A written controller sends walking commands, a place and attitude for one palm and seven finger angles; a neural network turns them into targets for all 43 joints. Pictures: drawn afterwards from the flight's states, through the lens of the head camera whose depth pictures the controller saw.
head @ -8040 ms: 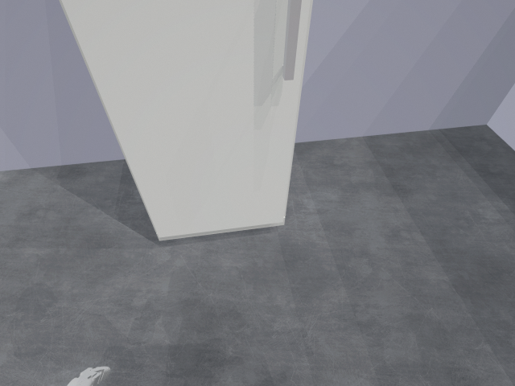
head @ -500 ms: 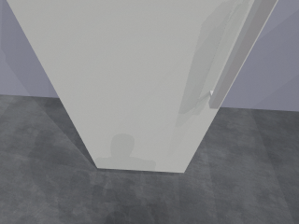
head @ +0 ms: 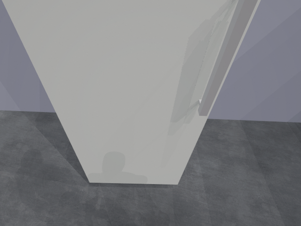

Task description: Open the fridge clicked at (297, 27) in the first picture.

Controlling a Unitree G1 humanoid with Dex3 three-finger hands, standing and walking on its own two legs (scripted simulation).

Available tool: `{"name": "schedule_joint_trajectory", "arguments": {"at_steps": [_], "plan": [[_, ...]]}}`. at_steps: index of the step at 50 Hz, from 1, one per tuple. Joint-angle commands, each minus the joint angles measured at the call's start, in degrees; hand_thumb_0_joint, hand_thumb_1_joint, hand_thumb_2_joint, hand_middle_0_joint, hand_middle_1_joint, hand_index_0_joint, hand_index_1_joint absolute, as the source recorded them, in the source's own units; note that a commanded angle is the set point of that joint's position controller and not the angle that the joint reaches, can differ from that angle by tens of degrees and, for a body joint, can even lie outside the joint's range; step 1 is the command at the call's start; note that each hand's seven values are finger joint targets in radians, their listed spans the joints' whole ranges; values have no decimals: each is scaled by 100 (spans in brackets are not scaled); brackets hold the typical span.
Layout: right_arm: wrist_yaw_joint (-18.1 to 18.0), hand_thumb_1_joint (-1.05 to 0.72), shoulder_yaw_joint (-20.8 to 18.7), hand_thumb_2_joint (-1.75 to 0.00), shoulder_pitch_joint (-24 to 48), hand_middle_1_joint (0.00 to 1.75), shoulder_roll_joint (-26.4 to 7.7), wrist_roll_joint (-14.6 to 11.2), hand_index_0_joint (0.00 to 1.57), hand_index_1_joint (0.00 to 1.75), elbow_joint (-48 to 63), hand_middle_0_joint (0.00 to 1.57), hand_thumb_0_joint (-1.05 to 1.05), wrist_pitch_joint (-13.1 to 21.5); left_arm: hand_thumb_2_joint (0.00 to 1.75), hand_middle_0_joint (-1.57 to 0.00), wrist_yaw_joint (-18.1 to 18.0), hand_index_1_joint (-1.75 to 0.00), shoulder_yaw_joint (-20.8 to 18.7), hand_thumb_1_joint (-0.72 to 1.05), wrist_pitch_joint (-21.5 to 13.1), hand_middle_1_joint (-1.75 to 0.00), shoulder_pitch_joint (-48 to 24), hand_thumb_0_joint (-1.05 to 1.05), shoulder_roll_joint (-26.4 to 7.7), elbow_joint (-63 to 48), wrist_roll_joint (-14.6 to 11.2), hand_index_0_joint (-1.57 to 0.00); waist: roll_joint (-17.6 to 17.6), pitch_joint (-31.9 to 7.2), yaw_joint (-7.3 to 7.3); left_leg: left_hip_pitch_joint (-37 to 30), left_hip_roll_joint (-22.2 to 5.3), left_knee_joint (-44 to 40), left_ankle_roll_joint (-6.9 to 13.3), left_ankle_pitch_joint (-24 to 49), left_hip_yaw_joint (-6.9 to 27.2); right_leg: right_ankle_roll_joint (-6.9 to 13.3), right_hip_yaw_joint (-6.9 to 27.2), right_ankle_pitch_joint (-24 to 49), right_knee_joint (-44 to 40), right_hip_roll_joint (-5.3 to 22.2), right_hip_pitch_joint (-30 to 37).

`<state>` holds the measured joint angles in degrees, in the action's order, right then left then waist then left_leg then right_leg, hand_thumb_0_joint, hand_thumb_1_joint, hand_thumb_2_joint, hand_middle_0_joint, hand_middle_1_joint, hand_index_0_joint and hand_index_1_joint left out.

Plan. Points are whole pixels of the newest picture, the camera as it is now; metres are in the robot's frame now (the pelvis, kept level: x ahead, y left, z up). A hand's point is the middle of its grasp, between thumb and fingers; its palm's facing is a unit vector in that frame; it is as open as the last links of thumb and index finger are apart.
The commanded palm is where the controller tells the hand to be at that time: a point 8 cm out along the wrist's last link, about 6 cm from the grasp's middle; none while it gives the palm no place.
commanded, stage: come to a stop and stand still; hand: right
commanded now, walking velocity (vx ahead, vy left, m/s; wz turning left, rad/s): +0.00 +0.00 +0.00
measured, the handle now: (218, 64) +0.47 -0.13 +0.22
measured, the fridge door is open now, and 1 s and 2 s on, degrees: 0 0 0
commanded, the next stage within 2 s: look again from close up in 0.46 s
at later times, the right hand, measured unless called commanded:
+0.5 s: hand out of the picture +0.01 -0.17 -0.17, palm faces +0.00 +0.98 -0.22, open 7.3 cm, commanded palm none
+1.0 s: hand out of the picture +0.00 -0.15 -0.17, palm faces +0.01 +0.98 -0.20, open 7.4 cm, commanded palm none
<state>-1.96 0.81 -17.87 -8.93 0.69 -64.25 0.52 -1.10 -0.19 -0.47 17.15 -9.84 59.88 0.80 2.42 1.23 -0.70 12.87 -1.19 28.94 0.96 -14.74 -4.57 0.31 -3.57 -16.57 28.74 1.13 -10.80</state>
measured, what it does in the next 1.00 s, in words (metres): stands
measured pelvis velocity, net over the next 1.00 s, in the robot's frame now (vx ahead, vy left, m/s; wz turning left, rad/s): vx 0.01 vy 0.02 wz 0.01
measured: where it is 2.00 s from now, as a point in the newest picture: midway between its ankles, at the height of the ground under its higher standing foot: outside the picture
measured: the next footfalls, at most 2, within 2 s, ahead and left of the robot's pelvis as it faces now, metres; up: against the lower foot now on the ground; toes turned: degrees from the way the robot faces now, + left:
none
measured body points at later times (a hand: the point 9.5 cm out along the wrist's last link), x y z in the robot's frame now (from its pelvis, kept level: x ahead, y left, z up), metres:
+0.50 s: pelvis +0.00 +0.01 +0.00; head +0.00 +0.02 +0.45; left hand -0.01 +0.22 -0.16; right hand +0.01 -0.22 -0.15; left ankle +0.01 +0.11 -0.74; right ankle -0.01 -0.11 -0.74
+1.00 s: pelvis +0.01 +0.02 +0.01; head +0.02 +0.03 +0.45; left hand +0.00 +0.23 -0.16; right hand +0.00 -0.20 -0.15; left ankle +0.01 +0.11 -0.74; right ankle -0.01 -0.11 -0.74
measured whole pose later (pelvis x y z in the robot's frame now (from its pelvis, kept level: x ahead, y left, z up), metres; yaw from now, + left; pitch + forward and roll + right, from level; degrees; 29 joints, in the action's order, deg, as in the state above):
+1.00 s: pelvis +0.01 +0.02 +0.01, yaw +1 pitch -1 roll -1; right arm -1.9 0.3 -15.7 -8.0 0.7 -64.8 1.0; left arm -1.5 0.5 -0.8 16.2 -7.8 64.6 0.8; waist 0.6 2.8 0.1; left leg 11.1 -0.1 25.7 2.4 -13.5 -4.5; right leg -1.2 -3.7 -14.0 23.2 2.0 -7.8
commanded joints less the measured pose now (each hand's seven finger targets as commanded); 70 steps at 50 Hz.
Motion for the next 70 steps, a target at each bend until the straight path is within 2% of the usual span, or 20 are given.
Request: {"name": "schedule_joint_trajectory", "arguments": {"at_steps": [1,2,3,7,14,17,23,27,28,30,32,35,41,48,52,55,63,66,70], "plan": [[6,-90,-74,-90,-38,30,-624,-10,20,30,345,20,0,131,90,-20,-16,-30,-9,90,-120,-30,301,0,-493,-244,6,-20,-333,552,13,234,-463,-695,161,-254,721,155,585,161,-893,454,-461],[5,-90,-79,-90,-61,30,-619,-10,20,30,342,20,0,124,90,-20,-14,-30,-1,90,-121,-30,321,0,-501,-224,6,-20,-341,546,20,237,-462,-715,155,-328,734,156,583,86,-937,447,-464],[4,-90,-77,-90,-67,30,-622,-1,20,30,339,20,0,136,90,-20,-13,-30,11,90,-140,-30,343,0,-454,-193,11,-20,-234,465,34,134,-474,-675,161,-98,690,167,577,289,-955,450,-389],[3,-90,-89,-90,-112,30,-628,-22,20,30,298,20,0,142,90,-20,-23,-30,31,90,-169,-30,373,0,-511,-84,5,-20,-335,268,53,-11,-504,-652,140,150,679,154,521,476,-964,464,-223],[-7,-90,-110,-90,-91,30,-621,-9,20,30,249,20,0,146,90,-20,-38,-30,40,90,-180,-30,367,0,-413,104,3,-20,-265,305,92,-130,-543,-659,147,515,666,130,465,698,-982,458,-183],[-6,-90,-109,-90,-66,30,-608,-17,20,30,207,20,0,133,90,-20,-42,-30,45,90,-169,-30,369,0,-378,166,5,-20,-187,342,94,-97,-542,-704,158,452,700,119,443,637,-1035,465,-166],[-2,-90,-122,-90,-42,30,-606,0,20,30,192,20,0,129,90,-20,-49,-30,44,90,-151,-30,367,0,-315,249,4,-20,-297,421,104,-102,-552,-782,161,476,688,101,406,613,-1020,469,-163],[3,-90,-132,-90,-31,30,-605,-10,20,30,181,20,0,126,90,-20,-49,-30,36,90,-142,-30,370,0,-328,268,5,-20,-218,347,91,-70,-561,-834,167,348,736,81,380,568,-1026,461,-108],[1,-90,-133,-90,-46,30,-610,2,20,30,180,20,0,138,90,-20,-50,-30,34,90,-146,-30,373,0,-290,292,6,-20,-315,317,101,-127,-564,-832,165,511,712,87,379,658,-996,466,-64],[2,-90,-138,-90,-33,30,-619,-6,20,30,174,20,0,143,90,-20,-52,-30,31,90,-145,-30,374,0,-321,296,2,-20,-230,256,86,-157,-582,-832,171,580,737,71,360,680,-975,461,-51],[5,-90,-135,-90,-35,30,-594,-9,20,30,157,20,0,137,90,-20,-57,-30,27,90,-139,-30,363,0,-311,311,5,-20,-287,320,82,-89,-571,-838,172,569,734,64,350,670,-983,471,-34],[0,-90,-143,-90,-54,30,-602,-5,20,30,154,20,0,150,90,-20,-62,-30,26,90,-145,-30,377,0,-310,323,-1,-20,-276,202,84,-210,-588,-825,181,789,742,56,340,774,-953,474,8],[0,-90,-145,-90,-82,30,-570,-7,20,30,122,20,0,141,90,-20,-75,-30,22,90,-137,-30,345,0,-286,344,2,-20,-187,269,96,-165,-575,-843,185,796,732,49,322,786,-957,492,31],[0,-90,-156,-90,-121,30,-552,7,20,30,149,20,0,152,90,-20,-79,-30,11,90,-131,-30,370,0,-214,356,1,-20,-350,254,90,-215,-580,-892,193,920,744,40,301,823,-932,477,71],[1,-90,-159,-90,-98,30,-561,-8,20,30,141,20,0,147,90,-20,-82,-30,13,90,-129,-30,346,0,-250,370,8,-20,-271,292,99,-192,-576,-887,200,852,740,29,313,812,-949,481,34],[-1,-90,-175,-90,-105,30,-567,-4,20,30,146,20,0,153,90,-20,-88,-30,11,90,-144,-30,357,0,-263,371,6,-20,-201,207,105,-293,-580,-830,197,1091,714,25,314,956,-945,491,67],[4,-90,-178,-90,-120,30,-565,2,20,30,170,20,0,145,90,-20,-89,-30,14,90,-125,-30,366,0,-199,385,8,-20,-330,314,117,-247,-586,-943,200,857,720,20,317,823,-948,466,40],[6,-90,-190,-90,-85,30,-573,-6,20,30,178,20,0,141,90,-20,-85,-30,10,90,-125,-30,369,0,-232,393,13,-20,-257,290,106,-250,-582,-953,205,731,730,14,332,810,-956,459,1],[2,-90,-199,-90,-105,30,-575,-5,20,30,171,20,0,158,90,-20,-91,-30,0,90,-146,-30,377,0,-238,395,10,-20,-294,165,120,-383,-589,-857,200,1139,665,18,332,1020,-934,484,67]]}}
